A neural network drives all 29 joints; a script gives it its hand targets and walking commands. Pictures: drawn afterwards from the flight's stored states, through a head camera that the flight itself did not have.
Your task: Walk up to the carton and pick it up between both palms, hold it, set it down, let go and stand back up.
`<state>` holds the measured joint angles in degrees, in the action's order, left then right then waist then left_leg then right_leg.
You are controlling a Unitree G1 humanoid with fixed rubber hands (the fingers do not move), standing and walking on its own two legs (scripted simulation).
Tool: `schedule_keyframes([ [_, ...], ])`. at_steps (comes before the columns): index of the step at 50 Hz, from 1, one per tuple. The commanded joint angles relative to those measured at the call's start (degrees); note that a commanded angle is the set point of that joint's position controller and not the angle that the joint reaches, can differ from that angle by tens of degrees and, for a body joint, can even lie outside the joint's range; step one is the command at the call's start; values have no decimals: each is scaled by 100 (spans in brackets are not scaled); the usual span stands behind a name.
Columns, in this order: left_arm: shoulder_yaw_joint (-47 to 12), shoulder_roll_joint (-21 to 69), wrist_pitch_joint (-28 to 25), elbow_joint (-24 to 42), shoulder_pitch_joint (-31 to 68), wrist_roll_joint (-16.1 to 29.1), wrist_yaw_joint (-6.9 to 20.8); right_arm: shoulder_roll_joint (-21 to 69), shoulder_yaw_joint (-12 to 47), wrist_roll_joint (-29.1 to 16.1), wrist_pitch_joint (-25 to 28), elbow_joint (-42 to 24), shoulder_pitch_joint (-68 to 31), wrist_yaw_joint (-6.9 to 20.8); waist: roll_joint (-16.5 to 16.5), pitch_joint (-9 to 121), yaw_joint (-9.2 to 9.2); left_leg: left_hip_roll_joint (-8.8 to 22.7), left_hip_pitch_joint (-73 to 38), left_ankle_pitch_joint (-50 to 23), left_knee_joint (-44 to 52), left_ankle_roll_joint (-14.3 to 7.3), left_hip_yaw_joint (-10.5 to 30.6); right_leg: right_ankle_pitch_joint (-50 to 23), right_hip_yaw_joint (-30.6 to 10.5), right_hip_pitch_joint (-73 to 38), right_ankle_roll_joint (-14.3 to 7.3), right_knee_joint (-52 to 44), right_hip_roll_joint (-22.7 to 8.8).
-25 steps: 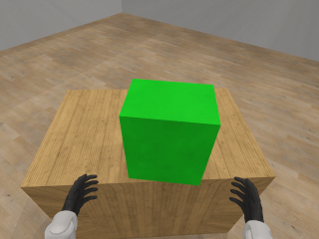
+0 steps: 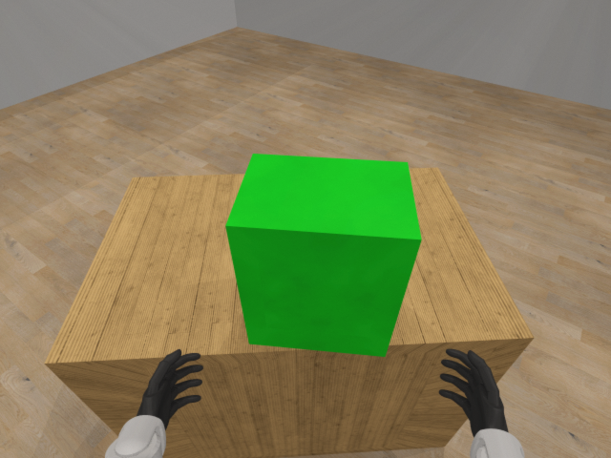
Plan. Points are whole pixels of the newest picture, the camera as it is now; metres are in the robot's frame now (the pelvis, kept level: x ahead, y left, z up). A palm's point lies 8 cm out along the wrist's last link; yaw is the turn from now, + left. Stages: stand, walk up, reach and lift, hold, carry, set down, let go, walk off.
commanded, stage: set down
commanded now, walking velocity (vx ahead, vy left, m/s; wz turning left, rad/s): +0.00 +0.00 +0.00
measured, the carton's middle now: (322, 260) +0.45 +0.01 +0.01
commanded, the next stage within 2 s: let go in 0.86 s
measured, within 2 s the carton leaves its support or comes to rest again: neither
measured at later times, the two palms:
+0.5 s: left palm (167, 427) +0.20 +0.22 -0.06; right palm (496, 430) +0.20 -0.21 -0.04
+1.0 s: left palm (173, 431) +0.20 +0.22 -0.07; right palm (501, 438) +0.20 -0.22 -0.05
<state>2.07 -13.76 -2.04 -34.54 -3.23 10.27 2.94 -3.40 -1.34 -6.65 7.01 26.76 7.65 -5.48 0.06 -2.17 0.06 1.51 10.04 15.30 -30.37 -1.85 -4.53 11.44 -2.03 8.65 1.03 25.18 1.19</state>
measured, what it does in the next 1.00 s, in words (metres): stands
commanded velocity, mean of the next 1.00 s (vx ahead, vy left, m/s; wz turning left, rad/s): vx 0.00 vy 0.00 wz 0.00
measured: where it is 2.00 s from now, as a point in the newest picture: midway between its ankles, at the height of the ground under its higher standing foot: outside the picture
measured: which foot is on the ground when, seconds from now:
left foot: down 0.00-1.00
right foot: down 0.00-1.00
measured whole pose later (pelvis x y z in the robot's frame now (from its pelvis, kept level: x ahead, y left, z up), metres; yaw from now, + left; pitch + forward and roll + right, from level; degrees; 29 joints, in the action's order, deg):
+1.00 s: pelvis +0.01 -0.01 +0.00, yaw +0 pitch -5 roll -1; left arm 2.1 -10.4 9.3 -34.5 -4.5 3.8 -0.7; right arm -8.7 -1.4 -4.9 5.0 34.1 7.8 0.1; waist -0.3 -3.3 0.1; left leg 1.5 8.9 15.5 -28.9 -1.3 -4.5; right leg 12.4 -2.0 8.3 0.6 25.2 1.2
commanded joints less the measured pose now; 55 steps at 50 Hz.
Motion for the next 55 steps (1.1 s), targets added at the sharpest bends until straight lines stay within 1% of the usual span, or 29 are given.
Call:
schedule_keyframes([
  [1,-154,-563,-70,857,115,-516,-121,-1060,3,472,181,-371,-524,198,-507,92,-432,313,-166,261,1546,410,403,526,281,-593,-336,-426,192],
  [3,-155,-458,4,918,-78,-589,-162,-1060,2,514,204,-370,-470,236,-551,155,-465,185,-337,-273,1430,521,327,300,299,-490,-405,-450,152],
  [4,-126,-631,-39,1185,16,-480,-163,-973,99,516,270,-877,-455,213,-215,251,-552,115,-429,-267,1309,479,238,368,249,-427,-401,-559,89],
  [5,-115,-410,44,813,113,-630,-136,-1068,119,511,211,-364,-404,242,-518,194,-531,149,-352,-54,1415,454,228,432,293,-546,-386,-495,181],
  [7,-81,-456,60,878,-199,-630,-136,-1071,161,481,217,-491,-243,238,-325,307,-448,84,-609,-470,1286,498,200,224,260,-416,-382,-542,120],
  [8,-91,-465,132,966,24,-783,-211,-1100,122,491,193,-384,-325,298,-563,149,-516,153,-563,-386,1357,504,272,377,305,-414,-383,-526,192],
  [10,-147,-450,110,1124,-69,-597,-203,-1211,-5,570,168,-297,-240,293,-419,365,-345,176,-712,-553,1299,518,251,239,322,-309,-395,-487,191],
  [11,-197,-274,227,750,125,-762,-246,-1327,-3,596,154,4,-506,367,-586,208,-498,162,-648,-534,1324,557,211,355,390,-327,-485,-485,276],
  [12,-131,-531,127,1080,111,-565,-196,-1108,96,524,189,-495,-396,304,-322,245,-317,147,-416,-275,1353,429,197,266,240,-456,-387,-544,109],
  [14,-194,-249,330,925,-118,-851,-293,-1331,-81,686,105,35,-297,369,-631,42,-405,174,-598,-607,1352,581,248,185,392,-429,-433,-432,256],
  [15,-112,-447,243,1022,-51,-771,-248,-1295,-123,610,192,-323,-347,360,-344,208,-480,197,-322,-313,1414,440,268,229,301,-602,-378,-441,227],
  [18,-146,-353,360,1131,-4,-840,-305,-1363,-81,632,153,-357,-377,437,-467,237,-382,302,-174,-9,1533,441,378,106,365,-565,-293,-301,294],
  [19,-192,-181,387,1028,-62,-852,-315,-1380,-75,572,136,6,-350,506,-541,193,-483,249,-363,-221,1514,471,254,180,364,-477,-375,-405,285],
  [20,-98,-265,377,1185,-214,-807,-309,-1402,-103,612,137,-252,-312,450,-340,292,-424,302,-369,-227,1474,467,356,110,327,-593,-349,-419,268],
  [23,-176,-196,535,1030,143,-972,-392,-1492,-255,674,24,-63,-514,541,-640,-31,-424,298,-54,286,1658,399,312,346,403,-554,-374,-335,330],
  [27,-151,-115,709,757,-18,-1025,-411,-1546,-251,732,-52,280,-353,608,-406,77,-295,194,-219,86,1623,410,132,259,405,-485,-400,-445,265],
  [29,-13,-270,697,967,-167,-976,-372,-1464,-223,798,-8,-10,-252,530,-143,124,-377,30,-567,-634,1366,468,13,158,296,-434,-363,-615,150],
  [30,-85,-119,740,1020,-68,-1057,-420,-1467,-126,689,21,60,-263,577,-365,117,-433,52,-552,-688,1353,507,40,80,365,-298,-392,-543,212],
  [33,-83,-139,810,984,-180,-993,-376,-1534,-120,747,54,24,-248,567,-39,251,-393,49,-727,-614,1306,477,6,110,403,-211,-373,-534,236],
  [36,-35,-67,847,1182,-161,-1163,-485,-1704,-271,782,-8,194,-224,671,-416,82,-347,131,-575,-513,1449,461,77,208,390,-212,-436,-486,280],
  [38,20,-277,874,1022,-121,-1006,-393,-1485,-170,805,-2,-4,-203,589,115,142,-350,22,-424,-398,1343,367,-15,156,297,-408,-367,-601,176],
  [39,-16,-141,878,1162,-127,-1118,-493,-1566,-290,793,-31,407,-183,663,-479,67,-306,160,-540,-685,1379,503,97,88,374,-380,-414,-416,263],
  [41,77,-193,870,1295,-184,-1168,-510,-1569,-216,680,58,-56,-200,685,-370,191,-498,63,-563,-794,1341,488,-7,-15,357,-377,-364,-474,234],
  [42,-72,-19,1000,732,-173,-1196,-474,-1740,-270,826,-26,527,-241,734,-59,89,-352,22,-643,-812,1263,483,-1,142,391,-189,-424,-550,262],
  [43,-1,-147,958,1191,-164,-1093,-493,-1695,-236,725,16,228,-209,699,-331,161,-363,67,-871,-1154,1231,576,-13,17,423,-183,-419,-477,283],
  [46,6,-175,944,1059,-126,-1073,-507,-1631,-376,861,93,60,-278,702,32,252,-392,52,-598,-769,1298,470,-44,-2,398,-313,-381,-459,230],
  [49,-11,-169,949,1064,-272,-1145,-506,-1694,-366,791,83,378,-64,714,-260,254,-318,9,-654,-837,1292,512,-67,-48,396,-221,-363,-456,262],
  [50,48,-129,1013,889,-367,-1130,-460,-1675,-306,826,95,364,-38,693,54,212,-327,-6,-781,-1042,1186,473,-41,-122,372,-162,-380,-559,217],
  [55,-17,-152,980,949,-312,-1115,-488,-1734,-462,848,142,449,-205,716,-138,164,-219,65,-596,-801,1306,516,22,-1,351,-215,-363,-484,201],
])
